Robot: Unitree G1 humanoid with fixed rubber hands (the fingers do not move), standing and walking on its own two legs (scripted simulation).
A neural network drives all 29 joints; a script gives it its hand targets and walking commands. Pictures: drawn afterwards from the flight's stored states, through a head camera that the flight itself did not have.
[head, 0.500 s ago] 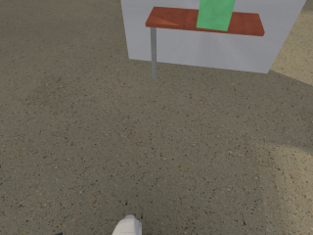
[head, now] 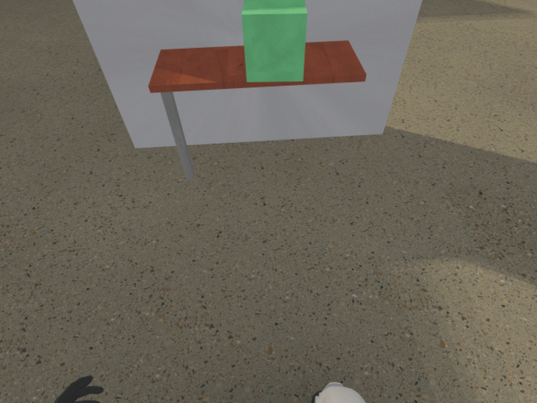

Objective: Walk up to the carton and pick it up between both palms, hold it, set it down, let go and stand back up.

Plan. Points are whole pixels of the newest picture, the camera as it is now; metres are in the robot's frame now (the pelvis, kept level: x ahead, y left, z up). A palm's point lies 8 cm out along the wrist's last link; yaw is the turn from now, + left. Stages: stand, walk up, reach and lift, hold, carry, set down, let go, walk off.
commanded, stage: walk up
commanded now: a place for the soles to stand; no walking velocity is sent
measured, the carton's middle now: (274, 40) +1.34 -0.05 -0.07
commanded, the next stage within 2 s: none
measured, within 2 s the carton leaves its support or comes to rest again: neither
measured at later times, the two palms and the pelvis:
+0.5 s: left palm (108, 333) +0.28 +0.30 -0.11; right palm (477, 323) +0.26 -0.34 -0.09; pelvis +0.21 -0.02 -0.01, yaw -1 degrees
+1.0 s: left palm (167, 218) +0.50 +0.22 -0.08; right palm (477, 251) +0.41 -0.43 -0.12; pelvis +0.39 -0.09 +0.00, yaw -3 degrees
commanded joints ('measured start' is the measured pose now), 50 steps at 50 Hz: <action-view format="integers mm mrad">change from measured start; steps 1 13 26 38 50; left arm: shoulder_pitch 160 79 35 -11 116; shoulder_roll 208 235 202 175 229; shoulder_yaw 78 63 30 47 58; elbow -43 -160 -156 -119 -95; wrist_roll -7 -23 -23 -4 -26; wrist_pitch -51 -99 -73 -52 -94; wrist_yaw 41 106 116 46 114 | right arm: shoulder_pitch -49 -34 138 -32 26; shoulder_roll -214 -160 -316 -273 -174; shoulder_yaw -56 -36 -98 -69 -22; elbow -94 -38 -40 -117 -15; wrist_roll -3 7 24 11 29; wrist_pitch -7 27 -37 -23 9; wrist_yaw -19 17 -18 -13 -16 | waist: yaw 167 61 -70 -5 57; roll -50 -94 150 197 -108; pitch -132 -61 -131 33 -14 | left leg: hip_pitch -233 -535 125 -246 -558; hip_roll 122 37 369 202 -11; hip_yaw -40 -235 -928 -367 -345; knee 277 413 -296 -268 536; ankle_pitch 466 160 -107 -125 34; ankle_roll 181 71 295 297 106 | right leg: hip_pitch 466 233 -298 -13 279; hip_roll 140 -139 118 17 -197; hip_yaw -53 217 146 1 278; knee -116 -334 660 90 -292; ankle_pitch -75 -218 -306 -69 -17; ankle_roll -62 -258 -60 7 -221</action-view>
